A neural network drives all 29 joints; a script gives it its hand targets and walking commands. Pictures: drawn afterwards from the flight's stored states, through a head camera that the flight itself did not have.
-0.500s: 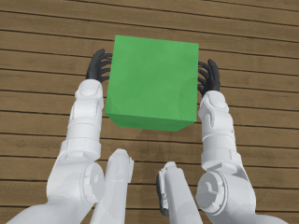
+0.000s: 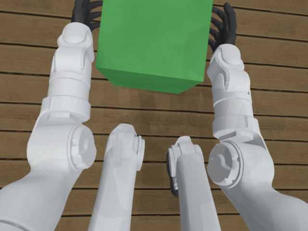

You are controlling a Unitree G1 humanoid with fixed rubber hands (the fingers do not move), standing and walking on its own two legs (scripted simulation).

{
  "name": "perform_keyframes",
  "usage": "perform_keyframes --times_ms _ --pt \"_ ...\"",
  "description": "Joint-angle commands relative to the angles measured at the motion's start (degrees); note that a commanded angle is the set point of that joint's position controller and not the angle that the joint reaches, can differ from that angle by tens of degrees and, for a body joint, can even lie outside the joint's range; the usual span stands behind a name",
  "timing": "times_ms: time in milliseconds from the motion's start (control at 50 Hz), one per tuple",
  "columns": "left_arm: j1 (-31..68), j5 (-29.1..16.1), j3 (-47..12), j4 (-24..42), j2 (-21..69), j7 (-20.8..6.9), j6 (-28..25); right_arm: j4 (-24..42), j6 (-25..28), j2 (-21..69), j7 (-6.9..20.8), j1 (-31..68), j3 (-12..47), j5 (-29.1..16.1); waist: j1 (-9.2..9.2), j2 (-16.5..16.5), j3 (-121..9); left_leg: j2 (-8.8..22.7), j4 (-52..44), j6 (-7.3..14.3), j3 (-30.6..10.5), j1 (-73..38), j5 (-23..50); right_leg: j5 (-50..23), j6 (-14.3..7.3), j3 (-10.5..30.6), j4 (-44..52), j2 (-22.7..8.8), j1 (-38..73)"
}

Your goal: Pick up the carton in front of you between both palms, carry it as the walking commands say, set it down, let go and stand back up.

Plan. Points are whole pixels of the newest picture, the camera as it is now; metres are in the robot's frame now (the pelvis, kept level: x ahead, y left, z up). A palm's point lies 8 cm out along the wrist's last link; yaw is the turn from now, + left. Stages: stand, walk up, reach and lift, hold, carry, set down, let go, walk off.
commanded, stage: set down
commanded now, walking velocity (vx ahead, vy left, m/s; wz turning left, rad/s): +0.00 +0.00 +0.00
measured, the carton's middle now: (152, 45) +0.52 +0.09 -0.21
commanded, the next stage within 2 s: none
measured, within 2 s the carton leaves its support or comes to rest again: rests again in 1.54 s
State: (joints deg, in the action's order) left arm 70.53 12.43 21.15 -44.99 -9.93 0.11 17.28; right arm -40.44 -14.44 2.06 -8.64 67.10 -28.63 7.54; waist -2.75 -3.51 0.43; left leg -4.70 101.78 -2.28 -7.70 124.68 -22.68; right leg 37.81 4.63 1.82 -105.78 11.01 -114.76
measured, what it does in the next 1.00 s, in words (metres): lowers itself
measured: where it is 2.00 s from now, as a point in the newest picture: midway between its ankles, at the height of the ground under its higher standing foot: (146, 169)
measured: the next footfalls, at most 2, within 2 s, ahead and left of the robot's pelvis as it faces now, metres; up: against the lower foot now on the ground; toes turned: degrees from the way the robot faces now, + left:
none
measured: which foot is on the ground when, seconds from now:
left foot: down 0.00-1.00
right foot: down 0.00-1.00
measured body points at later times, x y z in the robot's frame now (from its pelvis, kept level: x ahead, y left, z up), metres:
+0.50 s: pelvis +0.00 +0.00 -0.07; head +0.37 +0.06 +0.17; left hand +0.54 +0.26 -0.24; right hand +0.56 -0.05 -0.24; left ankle +0.13 +0.13 -0.44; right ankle +0.07 -0.13 -0.44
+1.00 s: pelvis -0.02 +0.00 -0.09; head +0.35 +0.05 +0.15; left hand +0.53 +0.26 -0.26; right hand +0.55 -0.05 -0.26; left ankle +0.13 +0.12 -0.44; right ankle +0.07 -0.12 -0.44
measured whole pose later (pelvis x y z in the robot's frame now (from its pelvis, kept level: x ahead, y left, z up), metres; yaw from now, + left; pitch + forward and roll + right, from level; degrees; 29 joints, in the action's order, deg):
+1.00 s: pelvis -0.02 +0.00 -0.09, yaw -3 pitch +36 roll -3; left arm 87.2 8.6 22.3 -59.3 -22.8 -6.4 13.8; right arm -54.4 -12.1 -5.6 -8.9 86.4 -20.0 2.4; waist -6.4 -4.7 23.3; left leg 2.0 119.8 -0.5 -3.6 130.1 -25.6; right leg 37.8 4.9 1.6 -124.6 13.4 -123.2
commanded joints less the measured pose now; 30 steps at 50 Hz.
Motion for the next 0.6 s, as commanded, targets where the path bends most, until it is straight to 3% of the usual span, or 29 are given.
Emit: perform_keyframes --times_ms 0,220,300,420,580 --pt "31.36 -6.45 -22.85 -0.92 48.93 -11.43 -0.98 -0.33 0.93 46.41 12.15 40.38 27.41 -6.11 -1.97 8.03 -63.19 -1.23 -2.62 0.7 9.18 -60.25 15.2 -11.24 -0.98 -8.1 8.79 2.33 4.86" --pt "39.55 -8.71 -21.53 -4.2 42.47 -12.96 -1.76 -2.06 1.74 42.16 10.65 49.49 28.28 -9.5 -3.97 6.79 -60.04 0.27 5.67 1.11 9.78 -55.46 17.25 -11.06 -0.76 -8.32 1.19 2.09 3.26" --pt "41.91 -10.22 -20.38 -4.77 40.28 -14.37 -2.77 -3.12 2.34 41.55 10.44 51.73 29.59 -10.34 -5.73 1.1 -53.8 0.45 7.57 2.06 9.88 -45.65 17.4 -12.78 -1.07 -7.95 -1.57 2.05 6.2" --pt "42.07 -12.54 -19.97 -4.96 38.53 -15.69 -3.72 -1.12 3.05 44.03 10.1 53.37 34.69 -13.67 -9.12 -2.98 -56.18 0.9 11.26 3.19 9.77 -46.82 25.17 -18.66 -0.54 -7.66 -4.42 1.85 8.77" --pt "40.18 -12.25 -18.1 -7.09 37.43 -17.63 -3.67 -3.13 2.88 43.69 10.42 50.69 33.52 -12.84 -9.25 -4.27 -49.2 1.34 12.63 3.77 9.68 -39.85 21.95 -17.87 -1.28 -6.62 -5.27 1.46 6.66"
